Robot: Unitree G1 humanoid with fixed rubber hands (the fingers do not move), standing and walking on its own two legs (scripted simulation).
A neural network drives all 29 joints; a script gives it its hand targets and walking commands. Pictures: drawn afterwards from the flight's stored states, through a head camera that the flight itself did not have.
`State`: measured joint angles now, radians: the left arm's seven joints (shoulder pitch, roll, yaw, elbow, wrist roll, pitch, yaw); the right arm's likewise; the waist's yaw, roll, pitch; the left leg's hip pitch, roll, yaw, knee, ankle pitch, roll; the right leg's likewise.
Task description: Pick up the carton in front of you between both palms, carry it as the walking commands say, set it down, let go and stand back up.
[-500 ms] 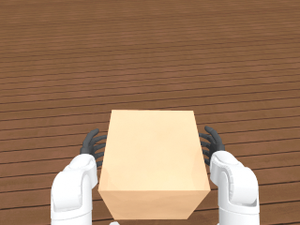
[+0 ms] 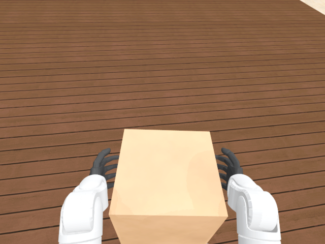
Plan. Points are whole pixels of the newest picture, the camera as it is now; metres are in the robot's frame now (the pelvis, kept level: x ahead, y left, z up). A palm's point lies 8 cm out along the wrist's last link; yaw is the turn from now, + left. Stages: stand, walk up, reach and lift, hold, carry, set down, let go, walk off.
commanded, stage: carry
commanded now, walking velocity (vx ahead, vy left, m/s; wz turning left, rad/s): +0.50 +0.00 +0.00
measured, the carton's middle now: (165, 192) +0.27 +0.00 -0.03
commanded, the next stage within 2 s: none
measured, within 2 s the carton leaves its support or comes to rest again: neither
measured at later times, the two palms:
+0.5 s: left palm (126, 83) +0.57 +0.11 +0.08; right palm (217, 85) +0.59 -0.18 +0.06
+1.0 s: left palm (123, 63) +0.70 +0.14 +0.07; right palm (205, 64) +0.70 -0.16 +0.07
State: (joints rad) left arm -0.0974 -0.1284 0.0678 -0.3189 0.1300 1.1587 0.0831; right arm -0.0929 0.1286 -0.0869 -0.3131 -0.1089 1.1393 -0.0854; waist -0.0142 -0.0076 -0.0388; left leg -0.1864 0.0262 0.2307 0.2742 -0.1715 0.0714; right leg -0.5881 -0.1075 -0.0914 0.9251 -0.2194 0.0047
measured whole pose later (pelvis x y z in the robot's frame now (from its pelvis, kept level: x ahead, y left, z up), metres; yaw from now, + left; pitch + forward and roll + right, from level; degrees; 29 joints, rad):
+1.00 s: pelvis +0.43 -0.01 -0.02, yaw +1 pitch +4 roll +1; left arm -0.17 -0.13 0.11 -0.30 0.13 1.21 0.08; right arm -0.17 0.13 -0.11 -0.30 -0.13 1.20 -0.08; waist 0.00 -0.02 -0.11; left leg -0.31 0.06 0.20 0.53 -0.27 0.01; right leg -0.17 -0.07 -0.17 0.51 -0.38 0.03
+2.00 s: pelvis +0.38 -0.03 -0.02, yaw +0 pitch +2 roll +0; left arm -0.19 -0.14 0.14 0.15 0.23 0.74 0.03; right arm -0.19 0.14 -0.16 0.15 -0.23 0.73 -0.03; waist 0.00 -0.01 -0.10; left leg -0.35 0.09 0.19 0.50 -0.18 0.01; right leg -0.22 -0.04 -0.18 0.52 -0.33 -0.02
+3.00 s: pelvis +0.31 +0.02 -0.05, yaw -8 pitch +7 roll +0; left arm -0.69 -0.16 0.54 0.63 0.48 0.38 -0.03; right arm -0.70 0.19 -0.59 0.65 -0.49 0.35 0.03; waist 0.00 -0.03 0.14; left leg -0.67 -0.04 -0.02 0.79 -0.24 0.03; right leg -0.61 0.04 0.07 0.83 -0.34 0.02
